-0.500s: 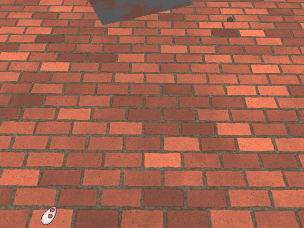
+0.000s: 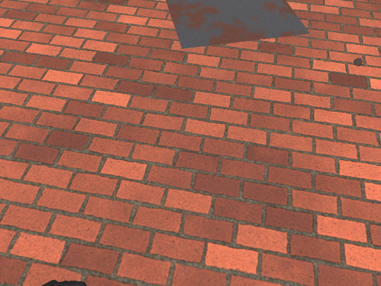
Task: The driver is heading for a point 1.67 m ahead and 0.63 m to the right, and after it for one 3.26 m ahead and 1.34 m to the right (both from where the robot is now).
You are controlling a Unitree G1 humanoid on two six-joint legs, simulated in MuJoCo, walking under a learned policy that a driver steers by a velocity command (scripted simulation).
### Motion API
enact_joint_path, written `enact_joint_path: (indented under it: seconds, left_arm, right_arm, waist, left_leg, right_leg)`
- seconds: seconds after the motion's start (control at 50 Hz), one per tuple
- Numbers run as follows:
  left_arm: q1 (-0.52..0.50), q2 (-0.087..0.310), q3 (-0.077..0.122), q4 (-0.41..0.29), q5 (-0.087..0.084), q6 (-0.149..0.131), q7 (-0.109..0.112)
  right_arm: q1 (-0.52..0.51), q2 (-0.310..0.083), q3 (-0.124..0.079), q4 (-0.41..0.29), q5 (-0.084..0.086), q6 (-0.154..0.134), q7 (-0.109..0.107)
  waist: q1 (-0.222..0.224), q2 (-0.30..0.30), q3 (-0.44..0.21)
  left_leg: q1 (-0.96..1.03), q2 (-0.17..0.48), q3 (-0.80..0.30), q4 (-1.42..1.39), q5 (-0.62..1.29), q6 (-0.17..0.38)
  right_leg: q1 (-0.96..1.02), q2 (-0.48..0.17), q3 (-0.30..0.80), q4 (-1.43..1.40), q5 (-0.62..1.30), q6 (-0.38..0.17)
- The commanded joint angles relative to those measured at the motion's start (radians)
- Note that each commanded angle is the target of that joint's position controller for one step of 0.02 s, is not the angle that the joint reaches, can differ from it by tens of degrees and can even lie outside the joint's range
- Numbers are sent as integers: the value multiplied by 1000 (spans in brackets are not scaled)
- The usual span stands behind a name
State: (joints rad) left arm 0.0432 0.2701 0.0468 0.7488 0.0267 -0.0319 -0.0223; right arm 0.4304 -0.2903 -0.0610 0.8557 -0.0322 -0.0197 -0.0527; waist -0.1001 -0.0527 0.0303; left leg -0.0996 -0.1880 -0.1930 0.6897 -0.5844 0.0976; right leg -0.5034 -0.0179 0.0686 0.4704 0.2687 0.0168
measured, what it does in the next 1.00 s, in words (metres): goes down, turning right: right foot 0.10 m lower, then left foot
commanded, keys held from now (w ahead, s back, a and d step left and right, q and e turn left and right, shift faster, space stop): e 0.86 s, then no key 0.04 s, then w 0.10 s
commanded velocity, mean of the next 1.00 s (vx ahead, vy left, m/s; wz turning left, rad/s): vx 0.03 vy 0.00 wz -0.37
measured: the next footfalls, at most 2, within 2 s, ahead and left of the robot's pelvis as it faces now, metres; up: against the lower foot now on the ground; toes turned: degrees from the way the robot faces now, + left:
right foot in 0.06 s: +0.19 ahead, -0.11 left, -0.10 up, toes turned +1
left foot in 0.60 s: +0.15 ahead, +0.06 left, -0.10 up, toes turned -22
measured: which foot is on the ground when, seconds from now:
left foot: down 0.00-0.04, up 0.06-0.58, down 0.60-1.00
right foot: up 0.00-0.04, down 0.06-0.60, up 0.62-1.00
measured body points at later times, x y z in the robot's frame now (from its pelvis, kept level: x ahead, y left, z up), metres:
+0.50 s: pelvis +0.05 -0.03 -0.07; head +0.07 -0.05 +0.38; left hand +0.14 +0.24 -0.18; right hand +0.19 -0.29 -0.18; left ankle +0.13 +0.10 -0.75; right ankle +0.15 -0.11 -0.80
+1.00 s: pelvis +0.03 -0.02 -0.07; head +0.05 +0.01 +0.38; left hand +0.33 +0.11 -0.16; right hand -0.04 -0.28 -0.16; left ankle +0.11 +0.07 -0.80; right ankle -0.06 -0.12 -0.59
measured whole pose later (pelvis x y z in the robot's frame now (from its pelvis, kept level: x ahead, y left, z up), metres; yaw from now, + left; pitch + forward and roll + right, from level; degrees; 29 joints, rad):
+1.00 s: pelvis +0.03 -0.02 -0.07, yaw -28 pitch +1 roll +0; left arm 0.12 0.29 0.06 0.59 0.06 0.11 -0.02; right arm 0.38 -0.23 -0.02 0.67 -0.03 -0.04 -0.04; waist -0.06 -0.07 -0.04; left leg -0.32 0.05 0.09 0.52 -0.23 0.04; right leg -0.79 0.11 0.10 1.74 -0.32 0.06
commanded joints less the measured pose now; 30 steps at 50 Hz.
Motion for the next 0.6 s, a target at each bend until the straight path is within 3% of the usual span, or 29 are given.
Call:
enact_joint_path:
  seconds: [0.02,0.04,0.06,0.08,0.1,0.12,0.14,0.16,0.18,0.2,0.24,0.28,0.3,0.38,0.44,0.52,0.54,0.58,0.6]
  left_arm:
    - [149,62,14,33,-21,-31,10]
    - [288,68,20,92,-14,-40,15]
    - [402,123,34,144,2,-48,13]
    - [484,144,31,160,12,-49,2]
    - [475,137,31,147,-27,-43,-15]
    - [375,110,27,106,-48,-32,-11]
    - [244,89,22,59,-43,-23,12]
    - [173,83,16,28,-31,-10,31]
    - [175,101,18,30,-7,1,37]
    - [201,111,21,46,6,7,35]
    - [232,124,27,63,-8,-1,35]
    - [244,116,29,55,-10,-1,34]
    - [264,108,29,61,-19,6,40]
    - [284,102,37,30,-12,45,53]
    - [288,125,55,7,-4,64,51]
    - [253,141,72,-35,14,89,36]
    - [226,142,76,-51,13,93,33]
    - [185,130,76,-74,1,89,33]
    - [231,94,73,-64,-6,81,35]
  right_arm:
    - [11,-60,-7,-28,-6,-13,-20]
    - [6,-57,-4,-19,4,-13,-9]
    - [48,-40,-4,-14,16,-13,7]
    - [239,10,-7,26,69,-6,2]
    - [288,-36,1,36,70,4,-12]
    - [212,-58,4,25,29,15,-9]
    - [83,-78,7,-6,-11,26,1]
    - [-43,-91,9,-44,-33,40,17]
    - [-123,-84,12,-69,-41,59,27]
    - [-143,-65,18,-82,-37,72,29]
    - [-140,-53,18,-92,-26,70,25]
    - [-137,-29,22,-94,-28,69,17]
    - [-175,-20,25,-119,-25,72,18]
    - [-268,4,31,-169,-24,85,20]
    - [-313,2,33,-196,-13,77,21]
    - [-268,-7,30,-196,12,43,18]
    - [-220,-9,28,-186,18,37,15]
    - [-57,-41,13,-153,17,22,-3]
    - [-30,-90,-2,-148,29,15,-19]
  waist:
    - [69,86,-9]
    - [127,34,-41]
    - [136,-73,-94]
    - [83,-197,-249]
    - [81,-121,-361]
    - [67,-63,-321]
    - [70,-24,-255]
    - [75,38,-190]
    - [93,6,-124]
    - [91,-7,-100]
    - [71,0,-103]
    - [79,-52,-151]
    - [84,-21,-133]
    - [130,-77,-119]
    - [155,-127,-90]
    - [148,-137,-73]
    - [125,-141,-71]
    - [34,-137,-42]
    - [29,26,-52]
  left_leg:
    - [-10,170,-128,160,545,60]
    - [-60,130,-62,323,505,43]
    - [-197,57,25,570,230,15]
    - [-474,-51,96,993,-392,-37]
    - [-602,2,67,1119,-318,-48]
    - [-657,69,112,1160,-194,-64]
    - [-683,119,152,1150,-44,-67]
    - [-651,166,142,1024,77,-73]
    - [-589,169,158,971,117,-76]
    - [-544,161,166,944,127,-74]
    - [-529,163,141,827,258,-81]
    - [-564,139,152,859,243,-93]
    - [-598,149,136,734,297,-112]
    - [-624,135,141,475,265,-155]
    - [-540,110,134,276,232,-152]
    - [-311,64,139,32,200,-103]
    - [-203,51,147,-49,197,-81]
    - [107,76,154,-276,264,-50]
    - [225,177,65,-361,169,-54]
  right_leg:
    - [188,-54,21,-239,204,-22]
    - [360,-46,-41,-301,289,-24]
    - [569,-98,-26,-206,558,-26]
    - [895,-311,167,157,1137,-156]
    - [955,-398,328,185,1067,-253]
    - [829,-378,353,81,752,-300]
    - [651,-362,386,-29,290,-334]
    - [455,-335,399,-126,-61,-334]
    - [288,-288,398,-175,-120,-331]
    - [202,-242,365,-185,-86,-316]
    - [175,-164,298,-161,-28,-277]
    - [220,-146,303,-126,39,-273]
    - [219,-115,300,-138,-156,-261]
    - [265,-74,391,-205,-631,-204]
    - [257,-71,456,-252,-802,-172]
    - [158,-62,504,-284,-840,-153]
    - [92,-49,507,-303,-864,-134]
    - [-117,21,478,-298,-930,-54]
    - [-219,94,384,-76,-990,-27]
Velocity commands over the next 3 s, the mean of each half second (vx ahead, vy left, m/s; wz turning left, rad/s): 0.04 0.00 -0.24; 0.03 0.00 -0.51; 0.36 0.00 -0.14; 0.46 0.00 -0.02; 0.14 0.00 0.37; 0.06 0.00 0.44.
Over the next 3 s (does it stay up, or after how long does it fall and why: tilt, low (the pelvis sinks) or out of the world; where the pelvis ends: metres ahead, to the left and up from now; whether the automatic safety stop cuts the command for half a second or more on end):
stays up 0.41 -0.37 -0.06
